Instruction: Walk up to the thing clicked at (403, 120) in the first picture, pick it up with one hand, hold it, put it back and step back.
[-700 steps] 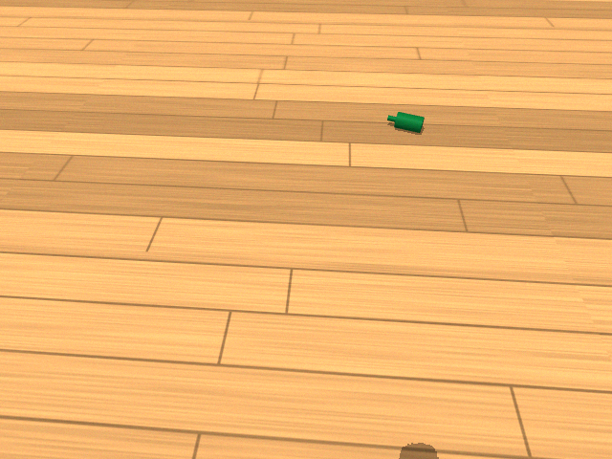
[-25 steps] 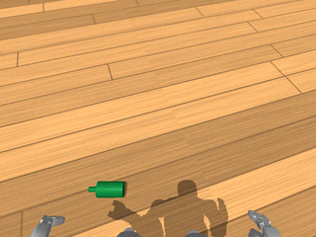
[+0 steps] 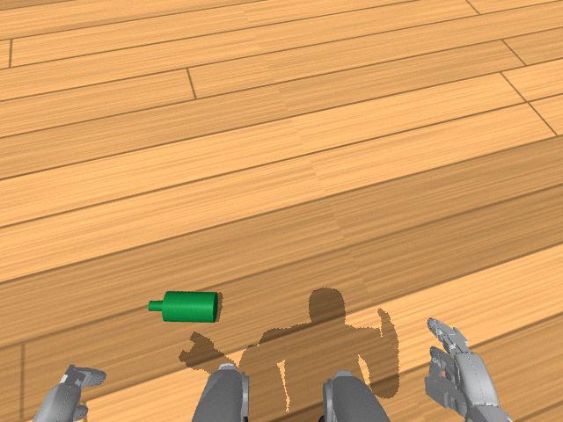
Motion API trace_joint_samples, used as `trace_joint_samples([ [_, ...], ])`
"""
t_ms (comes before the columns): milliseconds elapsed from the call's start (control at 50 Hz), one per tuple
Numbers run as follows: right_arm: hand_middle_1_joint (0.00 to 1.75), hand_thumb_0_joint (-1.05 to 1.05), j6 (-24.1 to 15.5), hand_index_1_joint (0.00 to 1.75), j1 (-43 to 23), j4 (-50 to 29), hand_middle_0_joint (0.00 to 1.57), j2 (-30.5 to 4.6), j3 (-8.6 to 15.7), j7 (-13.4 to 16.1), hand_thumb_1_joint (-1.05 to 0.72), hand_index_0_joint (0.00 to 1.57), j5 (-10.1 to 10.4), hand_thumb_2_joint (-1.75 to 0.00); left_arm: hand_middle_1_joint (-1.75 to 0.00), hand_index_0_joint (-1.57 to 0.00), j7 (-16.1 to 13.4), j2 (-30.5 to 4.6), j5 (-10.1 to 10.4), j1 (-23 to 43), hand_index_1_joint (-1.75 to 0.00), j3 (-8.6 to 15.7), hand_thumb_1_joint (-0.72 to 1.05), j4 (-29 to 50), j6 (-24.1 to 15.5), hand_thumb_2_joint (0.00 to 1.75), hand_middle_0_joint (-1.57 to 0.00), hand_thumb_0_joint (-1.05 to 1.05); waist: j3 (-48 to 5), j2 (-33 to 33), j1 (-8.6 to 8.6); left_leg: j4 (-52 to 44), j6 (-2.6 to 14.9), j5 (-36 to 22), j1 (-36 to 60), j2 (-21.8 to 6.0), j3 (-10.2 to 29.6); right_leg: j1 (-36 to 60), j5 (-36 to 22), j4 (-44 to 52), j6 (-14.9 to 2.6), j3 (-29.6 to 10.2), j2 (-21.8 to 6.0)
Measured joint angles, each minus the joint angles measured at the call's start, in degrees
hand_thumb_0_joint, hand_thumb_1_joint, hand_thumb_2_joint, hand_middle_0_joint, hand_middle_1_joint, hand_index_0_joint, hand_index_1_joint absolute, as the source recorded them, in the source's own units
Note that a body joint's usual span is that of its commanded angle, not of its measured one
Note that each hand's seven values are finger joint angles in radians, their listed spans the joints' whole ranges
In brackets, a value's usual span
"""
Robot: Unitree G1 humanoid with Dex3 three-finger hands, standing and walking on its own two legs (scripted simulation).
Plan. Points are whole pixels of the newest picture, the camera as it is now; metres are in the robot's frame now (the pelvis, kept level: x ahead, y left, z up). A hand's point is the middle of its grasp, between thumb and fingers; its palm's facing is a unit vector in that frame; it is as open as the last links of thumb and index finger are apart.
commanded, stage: rise first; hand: left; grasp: from above
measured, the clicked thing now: (182, 306) +0.43 +0.29 -0.61
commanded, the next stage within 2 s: none
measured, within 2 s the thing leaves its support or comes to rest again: neither
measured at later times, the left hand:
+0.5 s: hand (132, 349) +0.27 +0.31 -0.33, palm faces -0.47 -0.36 -0.81, open 14.1 cm
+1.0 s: hand (149, 326) +0.34 +0.32 -0.42, palm faces -0.47 -0.10 -0.88, open 14.2 cm
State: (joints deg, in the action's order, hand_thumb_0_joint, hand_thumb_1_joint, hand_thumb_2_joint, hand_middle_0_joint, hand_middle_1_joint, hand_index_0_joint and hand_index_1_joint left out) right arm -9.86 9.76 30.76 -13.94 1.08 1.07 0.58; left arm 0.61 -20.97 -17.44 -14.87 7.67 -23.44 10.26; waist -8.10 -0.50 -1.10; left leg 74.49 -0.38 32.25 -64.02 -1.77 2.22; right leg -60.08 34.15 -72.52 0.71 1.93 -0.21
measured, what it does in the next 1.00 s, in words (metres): lowers itself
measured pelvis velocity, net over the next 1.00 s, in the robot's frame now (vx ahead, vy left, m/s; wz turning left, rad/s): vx -0.09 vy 0.00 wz -0.12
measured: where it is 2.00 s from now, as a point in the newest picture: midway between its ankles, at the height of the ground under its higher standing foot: outside the picture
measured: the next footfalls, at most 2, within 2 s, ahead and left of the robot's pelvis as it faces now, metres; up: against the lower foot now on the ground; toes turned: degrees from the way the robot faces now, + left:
none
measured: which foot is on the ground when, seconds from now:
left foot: down 0.00-1.00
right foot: down 0.00-1.00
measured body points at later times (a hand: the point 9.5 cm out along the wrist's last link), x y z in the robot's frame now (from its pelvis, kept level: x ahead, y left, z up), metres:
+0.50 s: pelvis -0.07 +0.00 -0.20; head +0.15 +0.01 +0.20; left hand +0.29 +0.33 -0.28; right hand +0.09 -0.27 -0.33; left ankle +0.02 +0.12 -0.62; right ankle +0.00 -0.13 -0.62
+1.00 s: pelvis -0.09 +0.00 -0.29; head +0.13 +0.05 +0.10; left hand +0.36 +0.32 -0.37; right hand -0.02 -0.28 -0.40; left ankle +0.02 +0.12 -0.62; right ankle +0.00 -0.13 -0.62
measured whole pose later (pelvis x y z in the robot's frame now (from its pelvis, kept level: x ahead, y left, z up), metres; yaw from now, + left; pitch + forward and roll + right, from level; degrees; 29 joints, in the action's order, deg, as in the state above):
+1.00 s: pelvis -0.09 +0.00 -0.29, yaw -7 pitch +32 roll -7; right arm -1.3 7.6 43.9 -16.0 0.4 -5.6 -5.3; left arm -13.7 -44.3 -66.7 39.6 11.2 -68.4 -21.8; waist -5.0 0.9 -6.0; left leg 130.4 -0.1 36.1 -127.2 -1.9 7.2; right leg -121.3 38.8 -127.4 1.5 4.3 1.6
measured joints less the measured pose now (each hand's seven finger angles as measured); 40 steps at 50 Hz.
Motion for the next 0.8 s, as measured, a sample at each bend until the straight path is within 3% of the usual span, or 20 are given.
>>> trace_joint_samples([
  [100, 0.3, 0.01, -1.52, 0.3, -1.5, 0.82, 0.2, -0.99, 0.17, -1.01, -0.93, 0.2, -0.17, -0.9, -1.06, -0.1, -0.18, -2.23, -5.26, 5.53, -1.06, 0.47, -0.57, -5.93, -5.02, 0.97, -0.1, -0.01, -1.33, 0.46, 0.01, 7.29, -0.05, 1.81, -8.96, 0.2, 0.04, -9.09, 2.23, -7.85, -0.04, -0.18, -0.19],
  [260, 0.3, 0.0, -1.83, 0.3, -5.03, 4.27, 0.2, -2.85, 1.27, -2.49, -0.93, 0.2, -0.35, -0.9, -1.05, -0.1, -1.9, -6.87, -15.81, 17.12, -1.06, 1.86, -0.56, -12.98, -15.92, 0.99, -0.1, -0.01, -2.73, 0.74, 0.33, 22.74, -0.16, 5.06, -27.15, 0.09, 0.34, -27.34, 5.95, -23.83, 0.04, -0.44, 0.04],
  [480, 0.3, 0.0, 1.66, 0.3, -6.25, 8.81, 0.2, -2.52, 2.15, -4.28, -0.93, 0.2, -1.46, -0.91, -1.06, -0.1, -3.87, -13.09, -27.71, 35.46, -1.06, 3.12, -0.57, -23.37, -22.95, 1.02, -0.1, -0.01, -0.15, 0.02, 0.75, 39.14, -0.32, 5.45, -46.4, -0.47, 1.93, -46.27, 6.34, -39.91, -0.1, 0.36, 1.05],
  [640, 0.3, 0.0, 4.8, 0.3, -3.4, 11.22, 0.2, -1.68, 1.32, -4.95, -0.92, 0.2, -2.39, -0.9, -1.05, -0.08, -5.37, -16.71, -34.96, 43.4, -1.05, 3.77, -0.56, -31.0, -27.03, 1.03, -0.09, -0.01, 1.54, -0.02, -0.96, 46.16, -0.11, 4.4, -54.06, -0.65, 3.13, -53.45, 5.05, -46.24, 0.22, 1.13, 1.6],
  [800, 0.3, 0.0, 7.06, 0.3, -1.19, 12.62, 0.2, -1.91, 0.18, -5.65, -0.88, 0.2, -3.92, -0.89, -1.01, -0.06, -9.46, -20.49, -41.99, 48.31, -1.02, 4.37, -0.54, -37.92, -31.02, 1.05, -0.07, 0.0, 2.43, 0.54, -3.26, 51.17, 0.15, 3.88, -58.83, -0.53, 4.12, -57.56, 4.47, -50.53, 0.51, 1.8, 1.85],
])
